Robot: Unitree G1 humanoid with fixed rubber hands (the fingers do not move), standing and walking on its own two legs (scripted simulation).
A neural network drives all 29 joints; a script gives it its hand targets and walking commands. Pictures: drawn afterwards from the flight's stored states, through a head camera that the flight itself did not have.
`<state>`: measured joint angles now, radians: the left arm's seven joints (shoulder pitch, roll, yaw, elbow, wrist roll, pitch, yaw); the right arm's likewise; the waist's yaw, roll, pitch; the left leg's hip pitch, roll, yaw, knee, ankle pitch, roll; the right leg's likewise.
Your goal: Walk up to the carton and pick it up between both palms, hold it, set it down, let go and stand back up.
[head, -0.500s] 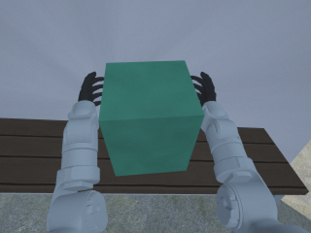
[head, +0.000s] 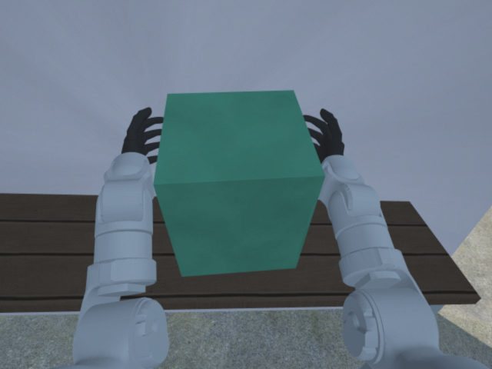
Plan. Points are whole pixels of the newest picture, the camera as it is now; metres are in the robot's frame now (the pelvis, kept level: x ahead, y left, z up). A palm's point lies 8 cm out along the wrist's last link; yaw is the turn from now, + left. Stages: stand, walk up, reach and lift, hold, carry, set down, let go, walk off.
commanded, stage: reach and lift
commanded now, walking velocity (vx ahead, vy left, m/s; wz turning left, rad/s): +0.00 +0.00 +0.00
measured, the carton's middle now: (235, 186) +0.39 +0.00 +0.15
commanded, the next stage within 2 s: hold in 0.70 s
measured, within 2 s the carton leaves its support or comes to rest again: neither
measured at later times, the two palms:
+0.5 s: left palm (135, 148) +0.37 +0.16 +0.23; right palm (332, 154) +0.37 -0.14 +0.23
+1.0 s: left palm (128, 142) +0.36 +0.16 +0.25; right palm (335, 145) +0.36 -0.14 +0.26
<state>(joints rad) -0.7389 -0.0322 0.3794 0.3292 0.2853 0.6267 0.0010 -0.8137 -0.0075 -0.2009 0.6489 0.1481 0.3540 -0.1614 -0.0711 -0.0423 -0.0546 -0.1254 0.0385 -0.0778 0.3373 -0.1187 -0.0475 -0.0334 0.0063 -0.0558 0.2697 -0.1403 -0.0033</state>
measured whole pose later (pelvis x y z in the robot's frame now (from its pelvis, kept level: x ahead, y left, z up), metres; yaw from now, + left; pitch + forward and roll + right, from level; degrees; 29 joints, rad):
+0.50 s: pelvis +0.00 +0.00 +0.00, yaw +0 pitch -6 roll -1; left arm -0.77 -0.02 0.38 0.32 0.29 0.70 -0.01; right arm -0.82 -0.01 -0.20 0.63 0.18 0.40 -0.19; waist -0.08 -0.04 -0.08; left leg -0.13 0.04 -0.08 0.34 -0.12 -0.05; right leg -0.03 0.01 -0.06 0.27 -0.14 0.00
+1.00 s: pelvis +0.00 +0.00 +0.00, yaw +0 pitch -6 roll -1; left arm -0.77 -0.01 0.37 0.25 0.29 0.78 -0.01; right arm -0.84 -0.01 -0.20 0.58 0.21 0.46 -0.20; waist -0.08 -0.04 -0.10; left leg -0.12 0.04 -0.08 0.34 -0.12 -0.05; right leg -0.03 0.01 -0.06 0.27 -0.14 0.00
